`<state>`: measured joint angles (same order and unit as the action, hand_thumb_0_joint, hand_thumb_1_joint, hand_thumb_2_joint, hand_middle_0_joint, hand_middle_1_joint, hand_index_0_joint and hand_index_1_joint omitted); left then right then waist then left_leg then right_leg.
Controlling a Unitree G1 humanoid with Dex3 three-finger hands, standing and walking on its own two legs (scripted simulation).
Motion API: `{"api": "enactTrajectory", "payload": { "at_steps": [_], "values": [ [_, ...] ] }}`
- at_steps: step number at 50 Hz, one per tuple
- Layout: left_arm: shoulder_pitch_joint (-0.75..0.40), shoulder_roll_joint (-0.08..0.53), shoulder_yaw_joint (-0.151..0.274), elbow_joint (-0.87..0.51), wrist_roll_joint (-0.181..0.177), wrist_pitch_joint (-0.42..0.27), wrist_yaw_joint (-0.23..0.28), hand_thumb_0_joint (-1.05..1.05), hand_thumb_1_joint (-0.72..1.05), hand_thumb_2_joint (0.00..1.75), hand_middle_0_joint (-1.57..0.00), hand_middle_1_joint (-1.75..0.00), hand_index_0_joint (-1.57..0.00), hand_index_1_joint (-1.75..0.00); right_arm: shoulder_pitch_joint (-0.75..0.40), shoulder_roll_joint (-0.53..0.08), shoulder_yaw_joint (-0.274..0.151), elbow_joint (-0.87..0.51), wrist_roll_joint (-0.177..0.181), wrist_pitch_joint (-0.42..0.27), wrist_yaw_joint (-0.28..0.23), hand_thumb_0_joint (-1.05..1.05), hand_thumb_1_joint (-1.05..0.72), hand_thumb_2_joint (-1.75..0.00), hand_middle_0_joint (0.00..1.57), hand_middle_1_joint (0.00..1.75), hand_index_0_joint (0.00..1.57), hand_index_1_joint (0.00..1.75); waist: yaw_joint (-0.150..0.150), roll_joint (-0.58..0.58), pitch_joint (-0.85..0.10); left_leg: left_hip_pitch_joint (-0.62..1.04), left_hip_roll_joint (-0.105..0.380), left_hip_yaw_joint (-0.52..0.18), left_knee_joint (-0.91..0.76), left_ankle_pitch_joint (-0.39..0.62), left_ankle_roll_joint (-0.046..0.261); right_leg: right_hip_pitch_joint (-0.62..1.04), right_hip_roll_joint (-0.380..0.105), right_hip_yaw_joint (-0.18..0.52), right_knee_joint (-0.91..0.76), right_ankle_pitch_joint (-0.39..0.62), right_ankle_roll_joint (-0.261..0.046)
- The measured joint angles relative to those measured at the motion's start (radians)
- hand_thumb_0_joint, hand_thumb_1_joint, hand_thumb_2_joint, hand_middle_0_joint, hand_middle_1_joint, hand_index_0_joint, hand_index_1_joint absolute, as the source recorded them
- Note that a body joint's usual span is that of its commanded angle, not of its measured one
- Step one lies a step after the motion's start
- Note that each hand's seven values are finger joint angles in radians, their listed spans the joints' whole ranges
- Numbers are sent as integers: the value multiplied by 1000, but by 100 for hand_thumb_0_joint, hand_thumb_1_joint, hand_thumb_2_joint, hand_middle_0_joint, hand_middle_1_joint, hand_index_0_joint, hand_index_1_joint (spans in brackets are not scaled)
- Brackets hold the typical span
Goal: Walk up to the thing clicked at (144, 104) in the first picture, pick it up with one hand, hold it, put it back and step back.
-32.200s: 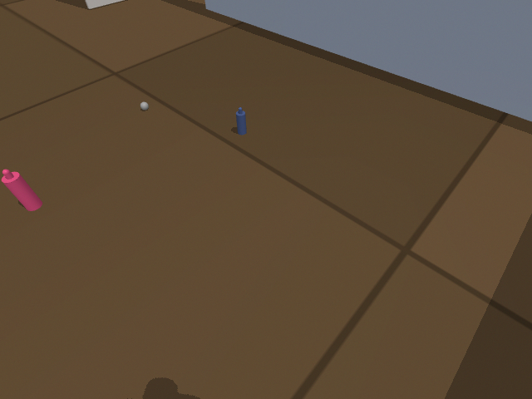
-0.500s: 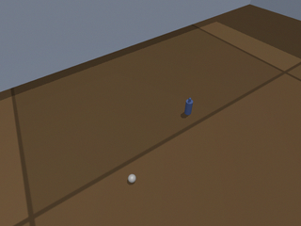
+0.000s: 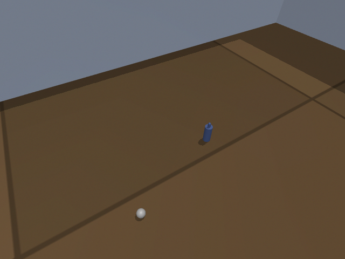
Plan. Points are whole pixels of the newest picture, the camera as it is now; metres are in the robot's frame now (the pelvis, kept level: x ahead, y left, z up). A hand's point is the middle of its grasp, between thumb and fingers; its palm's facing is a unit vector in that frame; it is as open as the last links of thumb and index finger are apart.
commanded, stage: walk up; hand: left
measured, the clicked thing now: (140, 213) +0.51 +0.21 -0.75
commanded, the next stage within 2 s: stand in 0.50 s
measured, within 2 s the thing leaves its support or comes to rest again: neither
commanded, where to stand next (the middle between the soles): +0.06 -0.01 m, yaw +1 degrees
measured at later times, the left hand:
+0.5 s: hand out of the picture +0.08 +0.25 -0.16, palm faces +0.01 -0.94 -0.33, open 7.4 cm
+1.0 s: hand out of the picture +0.10 +0.24 -0.15, palm faces -0.02 -0.94 -0.35, open 7.4 cm
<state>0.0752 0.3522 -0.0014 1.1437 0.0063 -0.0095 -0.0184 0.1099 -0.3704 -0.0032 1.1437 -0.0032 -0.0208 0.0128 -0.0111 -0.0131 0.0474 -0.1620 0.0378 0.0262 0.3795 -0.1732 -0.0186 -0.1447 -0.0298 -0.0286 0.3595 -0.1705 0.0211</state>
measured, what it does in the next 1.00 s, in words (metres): stands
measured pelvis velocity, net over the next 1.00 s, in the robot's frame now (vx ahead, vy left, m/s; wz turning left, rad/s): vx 0.01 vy -0.01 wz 0.01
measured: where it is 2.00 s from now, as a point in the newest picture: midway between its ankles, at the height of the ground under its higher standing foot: outside the picture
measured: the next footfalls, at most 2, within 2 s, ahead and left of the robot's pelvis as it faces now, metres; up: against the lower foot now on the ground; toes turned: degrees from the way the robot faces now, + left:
none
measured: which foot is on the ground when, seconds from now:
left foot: down 0.00-1.00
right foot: down 0.00-1.00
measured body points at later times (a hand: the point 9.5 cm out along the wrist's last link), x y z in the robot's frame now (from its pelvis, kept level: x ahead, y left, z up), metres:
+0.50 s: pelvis +0.01 +0.00 +0.00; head +0.02 -0.01 +0.45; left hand +0.08 +0.30 -0.13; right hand +0.10 -0.30 -0.13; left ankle +0.02 +0.13 -0.75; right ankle +0.02 -0.13 -0.75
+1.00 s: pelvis +0.01 -0.01 +0.00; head +0.02 -0.01 +0.45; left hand +0.10 +0.29 -0.13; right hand +0.10 -0.31 -0.13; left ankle +0.02 +0.13 -0.75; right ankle +0.02 -0.13 -0.75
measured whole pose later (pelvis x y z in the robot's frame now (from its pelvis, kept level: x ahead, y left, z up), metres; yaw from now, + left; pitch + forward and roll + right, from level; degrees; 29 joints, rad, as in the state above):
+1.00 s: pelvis +0.01 -0.01 +0.00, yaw +1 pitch -2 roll +0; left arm 0.08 0.35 0.00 1.14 0.01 -0.02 -0.01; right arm 0.08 -0.34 -0.01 1.15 -0.01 -0.01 0.01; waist -0.01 0.01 0.05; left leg -0.11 0.04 0.02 0.31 -0.16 -0.03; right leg -0.10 -0.02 -0.04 0.31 -0.17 0.01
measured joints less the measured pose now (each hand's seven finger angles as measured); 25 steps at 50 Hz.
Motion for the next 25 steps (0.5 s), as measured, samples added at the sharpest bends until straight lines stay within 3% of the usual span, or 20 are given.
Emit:
{"api": "enactTrajectory", "payload": {
  "at_steps": [25],
  "values": [
    [17, -13, 16, 27, 7, 1, 4, 1, 91, 90, -21, -30, -20, -30, -19, 27, -1, 14, 0, 10, 0, 1, -91, -90, 21, 30, 20, 30, 14, 22, -1, 23, -1, -17, -37, 4, -6, 30, 0, -19, -37, -3, -3]
  ]
}}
